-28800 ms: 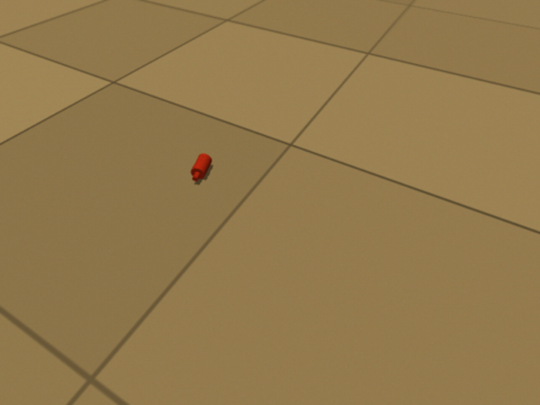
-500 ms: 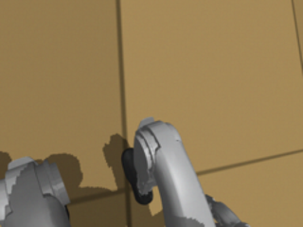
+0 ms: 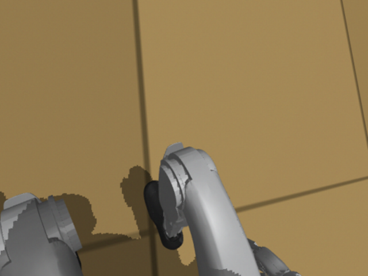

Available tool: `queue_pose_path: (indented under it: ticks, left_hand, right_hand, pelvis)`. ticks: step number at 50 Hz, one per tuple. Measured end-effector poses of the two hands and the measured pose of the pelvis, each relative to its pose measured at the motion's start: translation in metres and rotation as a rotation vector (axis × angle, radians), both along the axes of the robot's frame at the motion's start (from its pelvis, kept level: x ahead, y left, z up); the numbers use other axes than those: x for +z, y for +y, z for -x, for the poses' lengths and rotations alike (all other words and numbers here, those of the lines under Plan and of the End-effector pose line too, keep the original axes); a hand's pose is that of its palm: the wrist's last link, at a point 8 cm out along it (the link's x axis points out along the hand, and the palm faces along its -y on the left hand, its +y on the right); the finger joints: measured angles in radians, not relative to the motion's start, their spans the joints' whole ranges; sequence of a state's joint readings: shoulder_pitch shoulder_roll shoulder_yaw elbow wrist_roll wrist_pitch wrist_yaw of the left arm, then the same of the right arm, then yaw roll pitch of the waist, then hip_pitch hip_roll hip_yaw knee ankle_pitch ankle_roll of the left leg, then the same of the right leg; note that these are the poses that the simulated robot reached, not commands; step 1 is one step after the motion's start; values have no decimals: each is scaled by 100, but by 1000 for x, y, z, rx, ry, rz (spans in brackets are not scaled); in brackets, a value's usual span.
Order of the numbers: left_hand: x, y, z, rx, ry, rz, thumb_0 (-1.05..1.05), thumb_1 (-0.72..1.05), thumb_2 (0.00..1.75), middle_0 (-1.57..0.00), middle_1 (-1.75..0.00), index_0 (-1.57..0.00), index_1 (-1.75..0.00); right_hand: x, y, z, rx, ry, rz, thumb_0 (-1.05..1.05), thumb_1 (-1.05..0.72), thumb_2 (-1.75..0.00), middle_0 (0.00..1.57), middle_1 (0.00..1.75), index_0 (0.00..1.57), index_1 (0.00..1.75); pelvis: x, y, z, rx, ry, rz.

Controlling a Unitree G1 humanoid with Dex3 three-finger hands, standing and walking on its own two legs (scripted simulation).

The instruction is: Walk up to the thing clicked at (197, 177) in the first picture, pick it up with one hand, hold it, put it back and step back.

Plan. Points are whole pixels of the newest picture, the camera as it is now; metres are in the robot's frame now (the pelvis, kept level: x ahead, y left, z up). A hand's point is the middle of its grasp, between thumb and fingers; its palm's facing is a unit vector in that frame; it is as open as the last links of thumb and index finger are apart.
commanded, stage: open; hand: left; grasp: from above
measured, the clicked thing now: out of the picture +0.48 +0.37 -0.27
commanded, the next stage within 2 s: withdraw in 0.62 s
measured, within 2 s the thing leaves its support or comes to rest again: neither
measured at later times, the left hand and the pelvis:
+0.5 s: hand out of the picture +0.46 +0.35 -0.23, palm faces -0.44 -0.13 -0.89, open 13.3 cm; pelvis +0.00 +0.00 +0.00, yaw +0 degrees
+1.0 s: hand out of the picture +0.49 +0.37 -0.18, palm faces -0.32 -0.10 -0.94, open 14.0 cm; pelvis +0.00 +0.00 +0.01, yaw +1 degrees
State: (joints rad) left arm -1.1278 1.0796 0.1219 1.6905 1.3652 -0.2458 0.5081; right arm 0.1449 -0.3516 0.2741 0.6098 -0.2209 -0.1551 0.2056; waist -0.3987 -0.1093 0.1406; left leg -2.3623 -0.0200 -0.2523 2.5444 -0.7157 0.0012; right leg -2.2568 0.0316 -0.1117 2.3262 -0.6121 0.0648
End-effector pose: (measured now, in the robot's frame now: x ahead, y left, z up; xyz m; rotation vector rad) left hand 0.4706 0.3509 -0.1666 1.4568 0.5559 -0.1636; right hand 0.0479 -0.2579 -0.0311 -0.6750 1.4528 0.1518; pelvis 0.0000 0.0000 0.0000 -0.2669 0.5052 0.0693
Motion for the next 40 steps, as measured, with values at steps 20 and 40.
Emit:
queue_pose_path:
  ticks: [20, 40]
  left_hand:
    - [-2, -2, 0, -13, 12, 6, 0, -33, 86, -24, -87, -24, -86]
    - [-2, 2, 1, -5, 10, 4, 0, -47, 100, -11, -102, -10, -101]
  right_hand:
    - [1, -3, -1, 6, 21, -1, 0, -90, -90, 21, 30, 20, 30]
    - [2, -3, 4, 0, 27, 11, 0, -90, -90, 21, 30, 20, 30]
  pelvis:
    - [3, -2, -1, -1, 4, -1]
    - [2, -1, 0, -4, 2, 2]
